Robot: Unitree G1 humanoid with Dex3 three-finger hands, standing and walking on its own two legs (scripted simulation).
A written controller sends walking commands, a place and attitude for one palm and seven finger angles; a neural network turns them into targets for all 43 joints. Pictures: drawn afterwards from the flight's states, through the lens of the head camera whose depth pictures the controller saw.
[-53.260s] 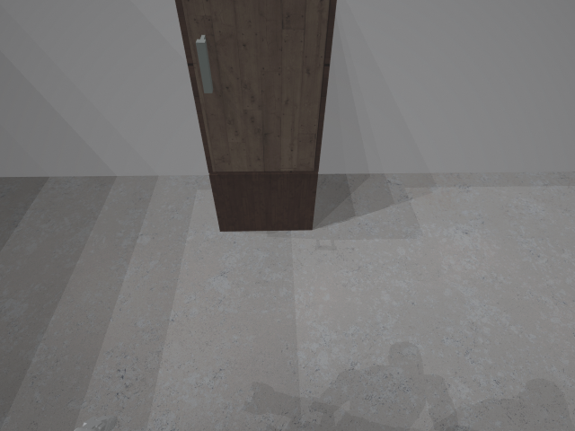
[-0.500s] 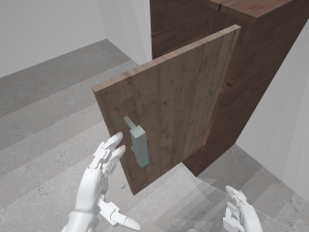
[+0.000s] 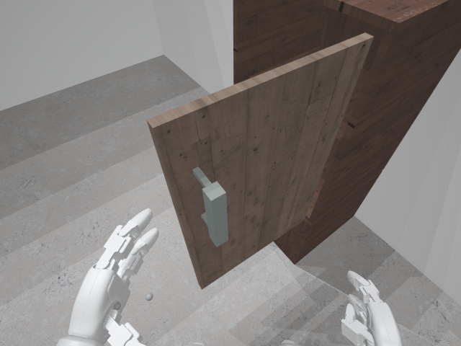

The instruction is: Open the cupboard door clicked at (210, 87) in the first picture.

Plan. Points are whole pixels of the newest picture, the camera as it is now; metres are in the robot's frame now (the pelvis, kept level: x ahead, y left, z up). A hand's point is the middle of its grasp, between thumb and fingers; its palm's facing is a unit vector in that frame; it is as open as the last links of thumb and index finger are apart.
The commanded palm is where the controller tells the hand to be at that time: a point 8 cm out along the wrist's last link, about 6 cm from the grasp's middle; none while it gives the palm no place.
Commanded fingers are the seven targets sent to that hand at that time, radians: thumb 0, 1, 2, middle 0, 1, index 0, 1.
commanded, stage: draw the hand back to the body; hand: left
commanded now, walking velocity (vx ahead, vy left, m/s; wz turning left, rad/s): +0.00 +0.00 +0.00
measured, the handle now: (209, 208) +0.32 +0.06 +0.09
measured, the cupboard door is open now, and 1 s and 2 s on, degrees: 87 87 87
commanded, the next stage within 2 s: step back with the hand held close in 1.58 s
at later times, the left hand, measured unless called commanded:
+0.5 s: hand (99, 280) +0.18 +0.17 +0.14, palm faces -0.06 -0.99 -0.11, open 16.2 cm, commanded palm +0.15 +0.24 +0.15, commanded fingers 0.00 -0.29 0.39 -0.16 -0.30 -0.16 -0.30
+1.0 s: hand (16, 235) +0.21 +0.25 +0.20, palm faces +0.38 -0.84 -0.40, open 11.5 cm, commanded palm +0.16 +0.29 +0.21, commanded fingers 0.00 0.58 0.76 -0.19 -0.30 -0.19 -0.30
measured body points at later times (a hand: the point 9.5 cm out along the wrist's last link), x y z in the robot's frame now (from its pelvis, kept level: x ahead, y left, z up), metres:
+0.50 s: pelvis +0.01 +0.02 +0.02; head +0.00 +0.01 +0.47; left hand +0.18 +0.23 +0.14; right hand +0.19 -0.20 -0.03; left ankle -0.02 +0.11 -0.68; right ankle +0.02 -0.11 -0.68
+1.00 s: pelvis +0.02 +0.02 +0.05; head +0.00 +0.00 +0.50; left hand +0.18 +0.29 +0.22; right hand +0.20 -0.20 -0.02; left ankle -0.02 +0.11 -0.68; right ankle +0.02 -0.11 -0.68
